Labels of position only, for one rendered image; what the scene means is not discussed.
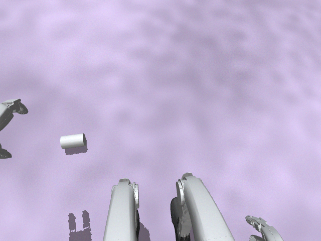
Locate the right robot foot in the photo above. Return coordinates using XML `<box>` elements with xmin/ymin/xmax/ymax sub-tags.
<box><xmin>171</xmin><ymin>197</ymin><xmax>191</xmax><ymax>241</ymax></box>

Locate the can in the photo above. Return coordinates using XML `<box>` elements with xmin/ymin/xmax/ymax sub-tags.
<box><xmin>60</xmin><ymin>133</ymin><xmax>86</xmax><ymax>149</ymax></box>

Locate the right robot hand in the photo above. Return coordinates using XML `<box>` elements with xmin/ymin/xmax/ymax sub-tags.
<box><xmin>246</xmin><ymin>215</ymin><xmax>284</xmax><ymax>241</ymax></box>

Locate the left robot hand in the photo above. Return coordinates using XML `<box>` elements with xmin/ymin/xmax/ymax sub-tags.
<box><xmin>0</xmin><ymin>98</ymin><xmax>28</xmax><ymax>159</ymax></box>

